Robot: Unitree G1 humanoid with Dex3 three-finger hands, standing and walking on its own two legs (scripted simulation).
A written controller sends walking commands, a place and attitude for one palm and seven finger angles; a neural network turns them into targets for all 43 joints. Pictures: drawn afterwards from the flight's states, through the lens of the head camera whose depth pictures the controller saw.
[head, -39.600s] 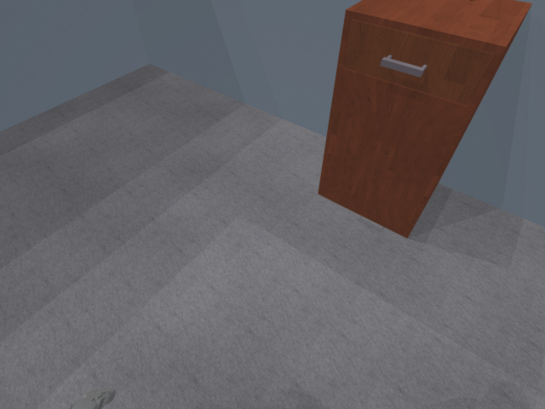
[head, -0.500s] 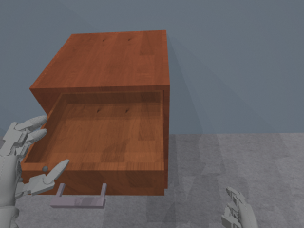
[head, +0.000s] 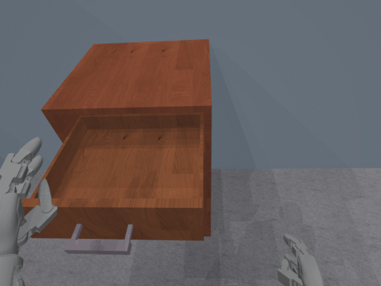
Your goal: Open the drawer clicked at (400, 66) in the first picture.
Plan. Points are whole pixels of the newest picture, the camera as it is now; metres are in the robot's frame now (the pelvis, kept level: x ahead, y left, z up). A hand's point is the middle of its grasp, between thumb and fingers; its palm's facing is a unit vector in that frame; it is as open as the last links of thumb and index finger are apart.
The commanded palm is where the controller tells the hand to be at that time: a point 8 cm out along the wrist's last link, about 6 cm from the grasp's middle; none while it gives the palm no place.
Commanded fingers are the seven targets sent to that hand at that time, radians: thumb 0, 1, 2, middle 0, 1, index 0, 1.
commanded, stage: step back with the hand held close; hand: left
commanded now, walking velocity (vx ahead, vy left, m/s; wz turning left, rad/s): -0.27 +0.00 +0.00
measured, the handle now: (101, 237) +0.21 +0.23 -0.01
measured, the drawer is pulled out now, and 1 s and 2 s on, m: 0.29 0.29 0.29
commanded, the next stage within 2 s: stop stepping back and stand still in 1.10 s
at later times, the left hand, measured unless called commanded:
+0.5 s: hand (27, 231) +0.15 +0.25 +0.17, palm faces +0.28 -0.79 -0.54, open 7.4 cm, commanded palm +0.08 +0.30 +0.19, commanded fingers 0.00 0.90 0.90 -0.20 -0.30 -0.20 -0.30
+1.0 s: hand out of the picture +0.08 +0.24 +0.17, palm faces +0.35 -0.80 -0.48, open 7.4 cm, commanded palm +0.01 +0.28 +0.19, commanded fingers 0.00 0.90 0.90 -0.20 -0.30 -0.20 -0.30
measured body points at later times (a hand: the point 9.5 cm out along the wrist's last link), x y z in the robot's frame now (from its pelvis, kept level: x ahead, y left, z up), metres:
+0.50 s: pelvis -0.05 +0.02 -0.01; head -0.02 +0.03 +0.44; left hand +0.13 +0.29 +0.20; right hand +0.13 -0.22 -0.08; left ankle -0.01 +0.13 -0.74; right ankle -0.02 -0.10 -0.74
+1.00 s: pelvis -0.13 +0.01 -0.02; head -0.10 +0.02 +0.43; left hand +0.05 +0.28 +0.20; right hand +0.03 -0.22 -0.10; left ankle -0.05 +0.13 -0.74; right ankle -0.15 -0.11 -0.73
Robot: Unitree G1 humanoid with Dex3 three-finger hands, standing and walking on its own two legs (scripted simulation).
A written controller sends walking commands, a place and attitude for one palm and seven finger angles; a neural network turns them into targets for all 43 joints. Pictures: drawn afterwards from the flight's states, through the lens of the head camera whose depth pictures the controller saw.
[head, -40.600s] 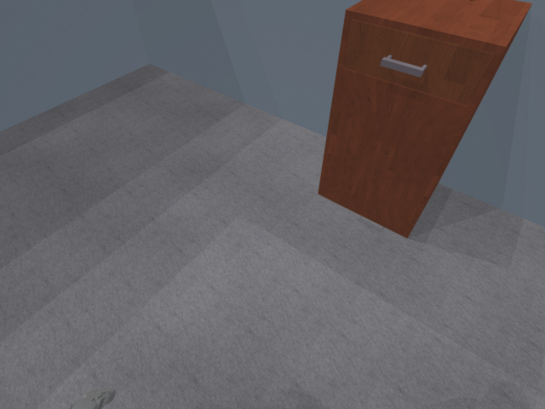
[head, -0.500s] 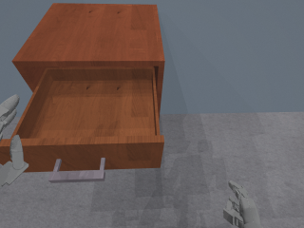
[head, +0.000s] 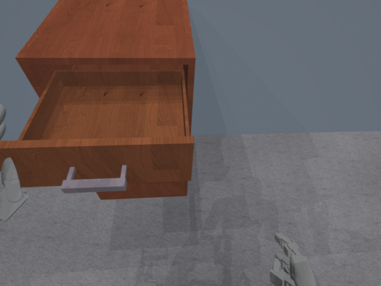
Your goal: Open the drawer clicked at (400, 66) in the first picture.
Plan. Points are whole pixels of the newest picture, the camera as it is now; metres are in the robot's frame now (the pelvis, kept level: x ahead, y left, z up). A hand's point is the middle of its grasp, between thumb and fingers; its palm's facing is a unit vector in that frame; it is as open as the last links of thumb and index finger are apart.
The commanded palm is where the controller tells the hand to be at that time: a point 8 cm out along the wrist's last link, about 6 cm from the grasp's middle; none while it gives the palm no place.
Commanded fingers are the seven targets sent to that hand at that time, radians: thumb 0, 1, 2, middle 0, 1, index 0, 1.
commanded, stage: step back with the hand held close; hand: left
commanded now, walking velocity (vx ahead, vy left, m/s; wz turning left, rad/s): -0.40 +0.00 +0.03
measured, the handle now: (96, 177) +0.33 +0.23 +0.01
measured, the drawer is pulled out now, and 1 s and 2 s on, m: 0.29 0.29 0.29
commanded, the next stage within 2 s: stop stepping back and stand still in 0.10 s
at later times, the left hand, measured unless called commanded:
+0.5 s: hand out of the picture +0.06 +0.21 +0.19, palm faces +0.41 -0.78 -0.46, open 7.4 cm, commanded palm +0.00 +0.26 +0.20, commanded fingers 0.00 0.90 0.90 -0.20 -0.30 -0.20 -0.30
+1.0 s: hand out of the picture +0.03 +0.19 +0.18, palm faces +0.39 -0.80 -0.45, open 7.4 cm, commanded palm -0.04 +0.24 +0.20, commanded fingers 0.00 0.90 0.90 -0.20 -0.30 -0.20 -0.30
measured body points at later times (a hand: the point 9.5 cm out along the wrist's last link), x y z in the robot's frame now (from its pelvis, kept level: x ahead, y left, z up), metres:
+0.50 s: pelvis -0.11 -0.03 +0.01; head -0.11 -0.02 +0.46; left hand +0.03 +0.25 +0.21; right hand +0.06 -0.26 -0.06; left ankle -0.11 +0.10 -0.72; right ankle -0.04 -0.12 -0.72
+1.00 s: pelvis -0.16 -0.05 +0.01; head -0.16 -0.05 +0.46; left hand +0.00 +0.23 +0.21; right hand -0.02 -0.28 -0.09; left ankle -0.15 +0.07 -0.70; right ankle -0.15 -0.12 -0.72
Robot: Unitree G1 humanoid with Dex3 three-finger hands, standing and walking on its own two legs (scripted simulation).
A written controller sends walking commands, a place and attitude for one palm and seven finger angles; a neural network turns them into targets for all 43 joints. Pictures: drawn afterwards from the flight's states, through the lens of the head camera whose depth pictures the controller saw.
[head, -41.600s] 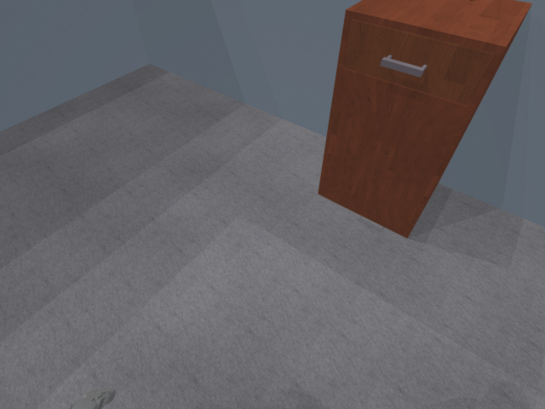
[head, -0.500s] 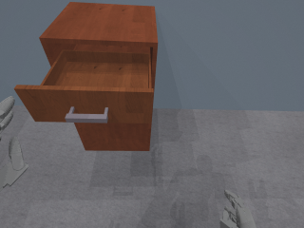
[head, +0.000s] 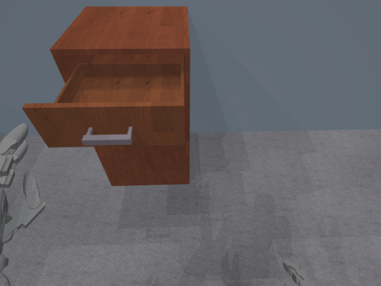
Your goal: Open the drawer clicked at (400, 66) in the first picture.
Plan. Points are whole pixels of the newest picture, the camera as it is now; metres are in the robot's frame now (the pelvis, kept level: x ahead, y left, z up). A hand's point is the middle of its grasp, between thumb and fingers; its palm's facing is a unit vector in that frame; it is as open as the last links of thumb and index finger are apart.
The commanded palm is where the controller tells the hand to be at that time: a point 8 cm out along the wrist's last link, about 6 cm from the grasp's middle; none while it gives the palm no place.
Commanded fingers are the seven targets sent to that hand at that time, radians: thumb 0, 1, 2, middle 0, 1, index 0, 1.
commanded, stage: stop stepping back and stand still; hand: left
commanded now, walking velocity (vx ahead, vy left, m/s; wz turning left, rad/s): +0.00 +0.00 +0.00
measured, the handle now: (109, 135) +0.50 +0.26 +0.00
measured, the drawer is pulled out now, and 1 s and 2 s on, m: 0.29 0.29 0.29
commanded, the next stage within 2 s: let the arm hang, fingers relaxed in 0.10 s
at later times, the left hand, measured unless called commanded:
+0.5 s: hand out of the picture +0.07 +0.18 -0.16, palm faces +0.02 -0.98 -0.17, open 7.2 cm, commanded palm none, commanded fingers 0.00 0.90 0.90 -0.20 -0.30 -0.20 -0.30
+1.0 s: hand out of the picture -0.03 +0.21 -0.16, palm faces -0.01 -0.97 -0.23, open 7.4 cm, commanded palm none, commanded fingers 0.00 0.90 0.90 -0.20 -0.30 -0.20 -0.30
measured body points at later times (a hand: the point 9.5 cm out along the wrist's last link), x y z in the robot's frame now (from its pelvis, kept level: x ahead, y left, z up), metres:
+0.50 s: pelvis -0.01 +0.01 +0.00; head +0.01 +0.02 +0.45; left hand +0.06 +0.23 -0.14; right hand +0.09 -0.22 -0.13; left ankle +0.02 +0.12 -0.73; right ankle +0.01 -0.08 -0.73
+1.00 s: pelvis -0.02 +0.02 +0.01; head -0.01 +0.01 +0.46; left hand -0.03 +0.26 -0.14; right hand -0.04 -0.19 -0.16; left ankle +0.02 +0.12 -0.73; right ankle +0.01 -0.08 -0.73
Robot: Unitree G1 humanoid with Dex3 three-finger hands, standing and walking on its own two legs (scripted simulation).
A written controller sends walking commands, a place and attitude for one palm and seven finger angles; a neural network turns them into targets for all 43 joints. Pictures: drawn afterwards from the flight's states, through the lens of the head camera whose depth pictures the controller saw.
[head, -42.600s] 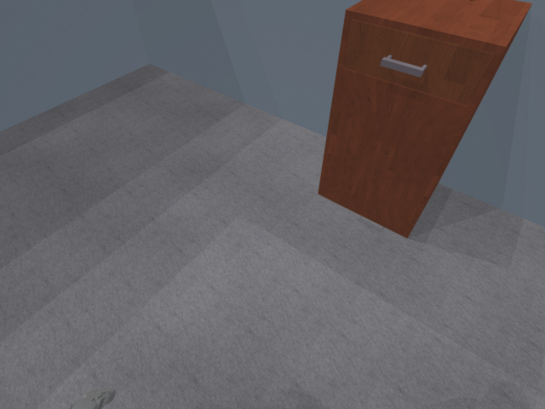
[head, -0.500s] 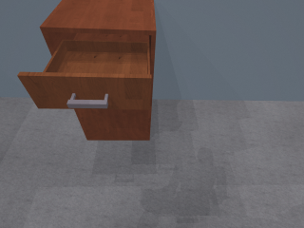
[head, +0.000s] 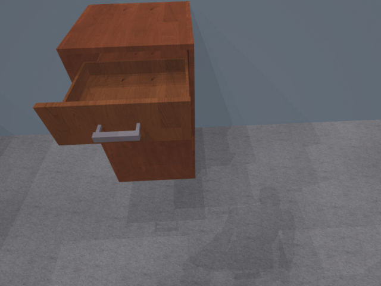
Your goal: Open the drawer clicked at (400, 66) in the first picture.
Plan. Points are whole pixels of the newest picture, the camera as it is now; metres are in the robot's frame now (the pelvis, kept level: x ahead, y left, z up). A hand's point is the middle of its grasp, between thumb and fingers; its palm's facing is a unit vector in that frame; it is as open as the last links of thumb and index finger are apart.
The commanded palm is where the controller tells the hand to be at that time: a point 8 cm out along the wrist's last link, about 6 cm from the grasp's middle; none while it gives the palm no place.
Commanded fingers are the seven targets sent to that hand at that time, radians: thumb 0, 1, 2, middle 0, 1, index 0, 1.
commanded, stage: let the arm hang, fingers relaxed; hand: left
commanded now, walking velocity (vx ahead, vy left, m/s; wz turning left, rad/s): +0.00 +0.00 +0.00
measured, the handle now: (117, 131) +0.52 +0.25 -0.01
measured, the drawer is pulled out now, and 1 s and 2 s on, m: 0.29 0.29 0.29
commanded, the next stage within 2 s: look to check the result in 0.30 s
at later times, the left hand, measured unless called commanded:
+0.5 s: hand out of the picture +0.00 +0.17 -0.17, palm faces +0.01 -0.98 -0.21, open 7.4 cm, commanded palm none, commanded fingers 0.00 0.90 0.90 -0.20 -0.30 -0.20 -0.30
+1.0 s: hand out of the picture +0.04 +0.18 -0.17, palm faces -0.01 -0.97 -0.24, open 7.4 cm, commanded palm none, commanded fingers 0.00 0.90 0.90 -0.20 -0.30 -0.20 -0.30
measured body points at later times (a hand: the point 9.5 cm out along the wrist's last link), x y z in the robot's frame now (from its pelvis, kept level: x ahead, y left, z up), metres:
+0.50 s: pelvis +0.01 -0.01 +0.00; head +0.02 -0.02 +0.45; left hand +0.00 +0.22 -0.15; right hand -0.02 -0.22 -0.16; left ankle +0.04 +0.10 -0.74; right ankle +0.03 -0.10 -0.74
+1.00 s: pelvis +0.02 -0.01 +0.00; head +0.03 -0.02 +0.45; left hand +0.04 +0.23 -0.15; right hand +0.03 -0.25 -0.16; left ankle +0.04 +0.10 -0.74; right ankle +0.03 -0.10 -0.74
